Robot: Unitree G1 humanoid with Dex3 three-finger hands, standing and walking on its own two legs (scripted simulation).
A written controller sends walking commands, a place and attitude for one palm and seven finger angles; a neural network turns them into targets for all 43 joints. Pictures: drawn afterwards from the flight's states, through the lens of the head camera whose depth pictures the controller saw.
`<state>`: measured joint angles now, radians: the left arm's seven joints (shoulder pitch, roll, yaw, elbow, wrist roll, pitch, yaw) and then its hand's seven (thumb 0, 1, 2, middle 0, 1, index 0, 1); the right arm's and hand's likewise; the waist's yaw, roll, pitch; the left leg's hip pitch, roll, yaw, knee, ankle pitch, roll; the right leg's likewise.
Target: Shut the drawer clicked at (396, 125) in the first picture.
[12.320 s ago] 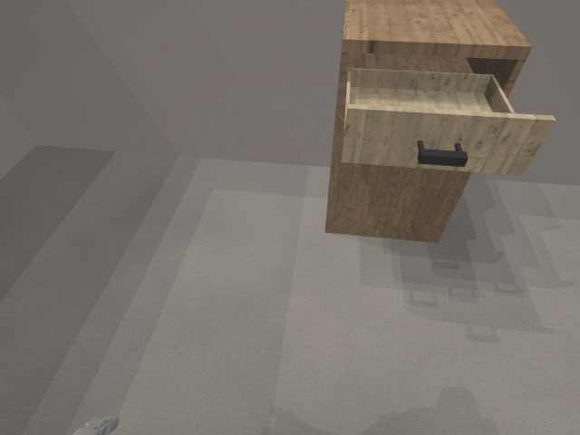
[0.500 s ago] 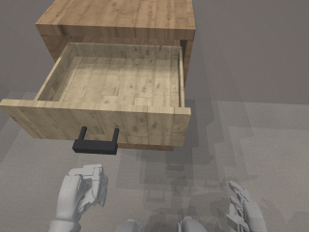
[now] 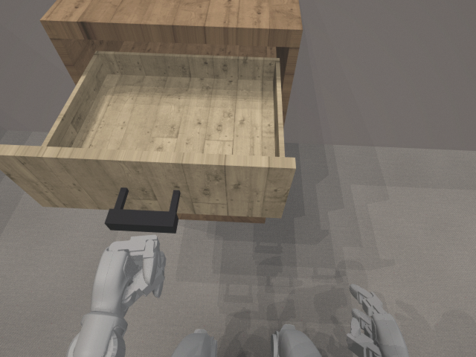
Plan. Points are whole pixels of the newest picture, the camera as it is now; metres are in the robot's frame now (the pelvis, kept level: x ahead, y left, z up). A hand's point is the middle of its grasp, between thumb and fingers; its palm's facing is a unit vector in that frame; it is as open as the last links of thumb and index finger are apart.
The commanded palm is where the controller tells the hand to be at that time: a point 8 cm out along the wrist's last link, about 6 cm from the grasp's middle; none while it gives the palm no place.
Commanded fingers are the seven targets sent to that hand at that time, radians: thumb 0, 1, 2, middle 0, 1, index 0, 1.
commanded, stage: bring the fist close to the handle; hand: left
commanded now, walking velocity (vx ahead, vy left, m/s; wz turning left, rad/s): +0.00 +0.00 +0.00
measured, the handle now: (146, 208) +0.34 +0.16 +0.05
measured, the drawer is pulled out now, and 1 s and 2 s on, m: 0.30 0.27 0.12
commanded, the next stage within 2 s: push the drawer shut in 0.12 s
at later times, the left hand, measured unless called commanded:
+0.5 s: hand (164, 261) +0.26 +0.12 +0.04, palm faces -0.07 -1.00 -0.04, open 3.3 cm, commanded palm +0.25 +0.18 +0.05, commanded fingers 0.00 0.90 0.90 -1.40 -1.60 -1.40 -1.60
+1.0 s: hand (165, 241) +0.29 +0.13 +0.04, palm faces -0.08 -1.00 -0.05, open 2.8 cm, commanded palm +0.30 +0.18 +0.05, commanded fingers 0.00 0.90 0.90 -1.40 -1.60 -1.40 -1.60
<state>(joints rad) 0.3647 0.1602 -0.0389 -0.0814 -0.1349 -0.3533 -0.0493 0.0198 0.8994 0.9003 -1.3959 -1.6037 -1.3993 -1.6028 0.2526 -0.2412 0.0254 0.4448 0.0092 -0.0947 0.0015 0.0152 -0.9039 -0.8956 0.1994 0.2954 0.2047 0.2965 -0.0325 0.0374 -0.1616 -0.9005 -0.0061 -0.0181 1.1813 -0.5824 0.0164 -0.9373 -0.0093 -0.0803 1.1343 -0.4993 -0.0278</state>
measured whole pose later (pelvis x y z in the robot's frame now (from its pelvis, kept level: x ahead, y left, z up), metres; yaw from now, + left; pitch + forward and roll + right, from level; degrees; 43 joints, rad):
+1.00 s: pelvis -0.03 +0.01 +0.00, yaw +1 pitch +16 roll -2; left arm -0.06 0.20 -0.05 0.27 -0.14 -0.36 -0.03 -0.05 0.78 0.98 -1.40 -1.60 -1.40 -1.60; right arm 0.19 -0.25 0.04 0.56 0.02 -0.09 -0.02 0.01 -0.90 -0.90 0.20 0.30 0.20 0.30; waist -0.04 0.03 -0.12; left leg -0.94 -0.03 -0.03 1.18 -0.53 0.03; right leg -0.96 -0.03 -0.09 1.12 -0.45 -0.02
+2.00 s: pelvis -0.02 +0.01 +0.00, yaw -1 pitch +21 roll -1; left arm -0.69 0.25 0.19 0.99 -0.08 -0.51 -0.03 -0.03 0.81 0.97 -1.40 -1.60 -1.40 -1.60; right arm 0.30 -0.26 0.02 0.64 -0.02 0.00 0.01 0.01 -0.91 -0.90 0.20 0.30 0.20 0.30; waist -0.12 0.03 -0.12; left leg -1.00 -0.01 0.00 1.15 -0.52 0.03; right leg -1.04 -0.01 -0.06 1.10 -0.42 -0.02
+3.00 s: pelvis -0.03 +0.01 -0.02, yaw -2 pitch +29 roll -4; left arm -1.20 0.53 0.34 1.35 0.05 -0.41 -0.04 0.01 0.79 0.97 -1.40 -1.60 -1.40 -1.60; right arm 0.39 -0.27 0.07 0.63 -0.07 0.03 0.04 0.00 -0.91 -0.90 0.20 0.30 0.21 0.30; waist -0.28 0.05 -0.11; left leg -1.25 0.01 -0.03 1.26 -0.53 0.04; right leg -1.26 0.01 -0.09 1.15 -0.41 -0.01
